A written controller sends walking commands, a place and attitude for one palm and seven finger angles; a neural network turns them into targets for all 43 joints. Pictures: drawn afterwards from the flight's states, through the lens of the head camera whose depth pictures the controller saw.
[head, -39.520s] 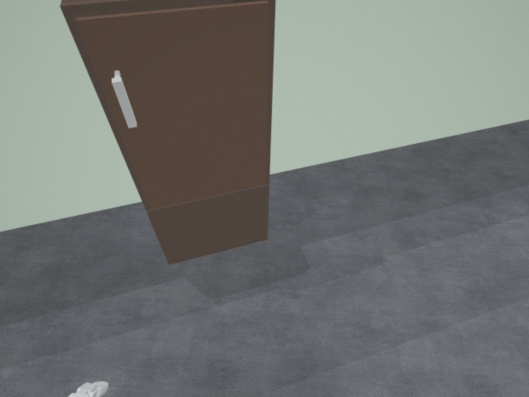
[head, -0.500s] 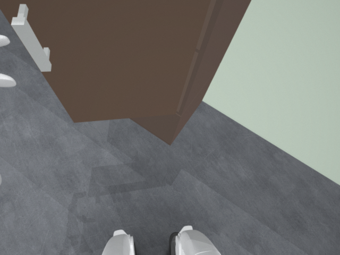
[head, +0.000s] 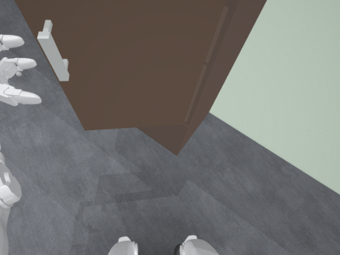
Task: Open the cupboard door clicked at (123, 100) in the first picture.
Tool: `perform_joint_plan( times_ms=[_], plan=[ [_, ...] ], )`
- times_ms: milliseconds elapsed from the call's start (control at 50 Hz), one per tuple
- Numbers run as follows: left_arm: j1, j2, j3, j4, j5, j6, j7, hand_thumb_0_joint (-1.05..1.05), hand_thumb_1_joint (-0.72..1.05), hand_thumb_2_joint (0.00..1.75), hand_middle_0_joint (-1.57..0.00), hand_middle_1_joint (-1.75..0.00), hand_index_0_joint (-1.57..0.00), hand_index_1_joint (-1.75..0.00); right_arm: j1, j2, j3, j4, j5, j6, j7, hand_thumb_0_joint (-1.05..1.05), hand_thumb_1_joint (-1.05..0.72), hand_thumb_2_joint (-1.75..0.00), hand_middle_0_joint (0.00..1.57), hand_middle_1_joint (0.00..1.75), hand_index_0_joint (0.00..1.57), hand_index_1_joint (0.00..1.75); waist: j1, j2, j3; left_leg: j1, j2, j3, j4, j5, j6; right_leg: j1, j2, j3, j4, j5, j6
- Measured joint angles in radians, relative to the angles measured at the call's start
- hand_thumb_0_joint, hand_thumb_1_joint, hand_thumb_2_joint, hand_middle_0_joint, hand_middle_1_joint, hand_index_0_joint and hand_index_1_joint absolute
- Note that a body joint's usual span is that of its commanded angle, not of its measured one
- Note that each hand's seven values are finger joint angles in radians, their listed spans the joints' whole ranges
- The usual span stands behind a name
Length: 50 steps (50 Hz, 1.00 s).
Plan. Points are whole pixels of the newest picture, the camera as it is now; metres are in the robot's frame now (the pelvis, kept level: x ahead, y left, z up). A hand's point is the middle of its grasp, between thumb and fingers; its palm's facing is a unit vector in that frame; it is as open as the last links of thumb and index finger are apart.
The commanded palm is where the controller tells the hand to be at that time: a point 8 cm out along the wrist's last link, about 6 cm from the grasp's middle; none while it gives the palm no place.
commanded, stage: move the hooked fingers beside the handle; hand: left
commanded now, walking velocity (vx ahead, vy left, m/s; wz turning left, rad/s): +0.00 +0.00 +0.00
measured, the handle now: (56, 52) +0.55 +0.23 +0.10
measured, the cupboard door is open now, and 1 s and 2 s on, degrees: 43 43 43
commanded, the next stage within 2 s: slide the fingers in behind the handle in 0.60 s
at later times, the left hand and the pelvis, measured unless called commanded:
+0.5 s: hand (19, 65) +0.50 +0.29 +0.11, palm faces +0.07 -1.00 +0.01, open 14.0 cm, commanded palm +0.48 +0.33 +0.10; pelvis -0.01 -0.01 -0.01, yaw -1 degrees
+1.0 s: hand (32, 71) +0.49 +0.27 +0.10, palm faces +0.05 -1.00 +0.02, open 14.0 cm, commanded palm +0.47 +0.30 +0.10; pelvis +0.00 +0.00 +0.00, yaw +0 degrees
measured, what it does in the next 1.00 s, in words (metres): stands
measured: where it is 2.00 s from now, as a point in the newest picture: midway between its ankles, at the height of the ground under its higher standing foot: outside the picture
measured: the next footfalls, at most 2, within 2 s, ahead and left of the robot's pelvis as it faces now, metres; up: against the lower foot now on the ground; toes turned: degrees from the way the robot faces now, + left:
none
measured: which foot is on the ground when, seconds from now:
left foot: down 0.00-1.00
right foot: down 0.00-1.00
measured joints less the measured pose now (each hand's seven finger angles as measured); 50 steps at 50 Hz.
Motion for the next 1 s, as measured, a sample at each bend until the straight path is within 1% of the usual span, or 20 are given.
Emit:
perform_joint_plan(
  times_ms=[80, 140, 220, 300, 360, 440, 520, 620, 660, 740, 800, 880, 940, 1000],
  plan=[
    [-0.017, 0.014, 0.009, 0.002, 0.01, -0.038, 0.02, -0.01, -0.5, 0.3, -0.3, -1.2, -0.3, -1.2, -0.013, -0.002, 0.001, -0.002, -0.001, -0.013, -0.005, 0.01, -0.9, -0.9, 0.2, 0.3, 0.2, 0.3, -0.002, -0.005, 0.013, -0.019, 0.002, -0.004, 0.015, 0.001, -0.003, -0.019, 0.001, -0.003, 0.018, -0.002, -0.003],
    [-0.048, 0.021, -0.001, 0.004, 0.007, -0.056, 0.014, -0.01, -0.5, 0.3, -0.29, -1.2, -0.3, -1.2, -0.015, -0.005, 0.002, 0.011, -0.001, -0.015, -0.009, 0.0, -0.9, -0.9, 0.2, 0.3, 0.2, 0.3, -0.001, -0.006, 0.021, -0.033, 0.002, -0.011, 0.024, 0.002, -0.006, -0.03, 0.002, -0.01, 0.026, -0.002, -0.006],
    [-0.089, 0.044, -0.017, 0.041, 0.001, -0.036, -0.011, -0.01, -0.5, 0.3, -0.29, -1.2, -0.3, -1.2, -0.009, -0.012, 0.007, 0.027, 0.003, -0.014, -0.017, 0.01, -0.9, -0.9, 0.2, 0.3, 0.2, 0.3, -0.01, -0.005, 0.022, -0.048, 0.003, -0.017, 0.029, 0.005, -0.007, -0.043, 0.003, -0.015, 0.031, -0.001, -0.009],
    [-0.103, 0.078, -0.004, 0.077, 0.016, -0.004, -0.021, -0.01, -0.5, 0.3, -0.3, -1.2, -0.3, -1.2, 0.005, -0.019, 0.011, 0.021, 0.005, -0.013, -0.023, 0.01, -0.9, -0.9, 0.2, 0.3, 0.2, 0.3, -0.026, -0.003, 0.024, -0.063, 0.006, -0.015, 0.032, 0.007, -0.008, -0.061, 0.006, -0.013, 0.035, 0.001, -0.01],
    [-0.09, 0.087, 0.014, 0.058, 0.027, -0.012, -0.013, -0.01, -0.49, 0.3, -0.3, -1.2, -0.3, -1.2, 0.021, -0.02, 0.008, 0.017, 0.001, -0.014, -0.023, 0.01, -0.9, -0.9, 0.2, 0.3, 0.2, 0.3, -0.032, -0.004, 0.025, -0.074, 0.011, -0.011, 0.034, 0.007, -0.01, -0.074, 0.01, -0.008, 0.038, 0.003, -0.012],
    [-0.085, 0.092, 0.041, 0.035, 0.022, -0.034, -0.011, -0.01, -0.49, 0.3, -0.3, -1.2, -0.3, -1.2, 0.037, -0.017, 0.006, 0.026, -0.001, -0.01, -0.018, 0.01, -0.9, -0.9, 0.2, 0.3, 0.2, 0.3, -0.035, -0.006, 0.027, -0.079, 0.016, -0.009, 0.038, 0.004, -0.011, -0.08, 0.015, -0.006, 0.038, 0.003, -0.013],
    [-0.067, 0.1, 0.05, 0.023, 0.012, -0.023, -0.025, -0.01, -0.49, 0.3, -0.3, -1.2, -0.3, -1.2, 0.052, -0.014, 0.003, 0.028, 0.001, -0.002, -0.015, 0.01, -0.9, -0.9, 0.2, 0.3, 0.2, 0.3, -0.037, -0.004, 0.018, -0.072, 0.019, -0.007, 0.032, 0.002, -0.012, -0.073, 0.019, -0.003, 0.029, 0.004, -0.013],
    [-0.038, 0.094, 0.032, 0.032, 0.006, 0.003, -0.036, -0.01, -0.49, 0.3, -0.29, -1.2, -0.3, -1.2, 0.059, -0.015, 0.004, 0.022, 0.005, 0.008, -0.012, 0.01, -0.9, -0.9, 0.2, 0.3, 0.2, 0.3, -0.029, 0.004, 0.011, -0.054, 0.017, -0.004, 0.021, 0.001, -0.009, -0.056, 0.017, 0.0, 0.018, 0.004, -0.01],
    [-0.037, 0.085, 0.022, 0.032, 0.005, 0.001, -0.031, -0.01, -0.49, 0.3, -0.29, -1.2, -0.3, -1.2, 0.056, -0.013, 0.004, 0.02, 0.004, 0.006, -0.012, 0.01, -0.9, -0.9, 0.2, 0.3, 0.2, 0.3, -0.025, 0.004, 0.012, -0.053, 0.014, -0.005, 0.021, 0.001, -0.008, -0.054, 0.015, -0.001, 0.018, 0.003, -0.009],
    [-0.036, 0.057, 0.024, 0.004, 0.002, -0.027, -0.017, -0.01, -0.49, 0.3, -0.3, -1.2, -0.3, -1.2, 0.039, -0.008, 0.002, 0.023, -0.002, -0.001, -0.009, 0.01, -0.9, -0.9, 0.2, 0.3, 0.2, 0.3, -0.018, -0.001, 0.012, -0.055, 0.012, -0.007, 0.025, -0.001, -0.008, -0.055, 0.012, -0.003, 0.023, 0.001, -0.009],
    [-0.029, 0.032, 0.008, -0.023, -0.01, -0.043, -0.008, -0.01, -0.5, 0.3, -0.29, -1.2, -0.3, -1.2, 0.029, -0.005, -0.004, 0.024, -0.003, -0.004, -0.005, 0.01, -0.9, -0.9, 0.2, 0.3, 0.2, 0.3, -0.013, -0.001, 0.006, -0.052, 0.01, -0.008, 0.026, -0.003, -0.008, -0.051, 0.011, -0.004, 0.023, -0.001, -0.008],
    [-0.025, -0.006, -0.025, -0.033, -0.014, -0.027, 0.0, -0.01, -0.5, 0.3, -0.29, -1.2, -0.3, -1.2, 0.018, -0.004, -0.007, 0.025, -0.003, -0.002, -0.001, 0.01, -0.9, -0.9, 0.2, 0.3, 0.2, 0.3, -0.006, 0.004, 0.0, -0.041, 0.006, -0.01, 0.023, -0.004, -0.007, -0.038, 0.007, -0.006, 0.019, -0.004, -0.006],
    [-0.013, -0.029, -0.022, -0.035, -0.012, -0.014, 0.014, -0.01, -0.5, 0.3, -0.29, -1.2, -0.3, -1.2, 0.01, -0.003, -0.006, 0.019, -0.003, -0.002, 0.001, 0.01, -0.9, -0.9, 0.2, 0.3, 0.2, 0.3, -0.006, 0.005, -0.006, -0.03, 0.005, -0.006, 0.017, -0.003, -0.006, -0.03, 0.006, -0.002, 0.017, -0.004, -0.005],
    [-0.003, -0.041, -0.019, -0.039, -0.007, -0.016, 0.041, -0.01, -0.5, 0.3, -0.3, -1.2, -0.3, -1.2, 0.005, 0.0, -0.005, 0.011, -0.002, -0.005, 0.002, 0.01, -0.9, -0.9, 0.2, 0.3, 0.2, 0.3, -0.007, 0.004, -0.004, -0.021, 0.005, -0.003, 0.014, -0.003, -0.006, -0.024, 0.006, 0.001, 0.018, -0.005, -0.005]
  ],
)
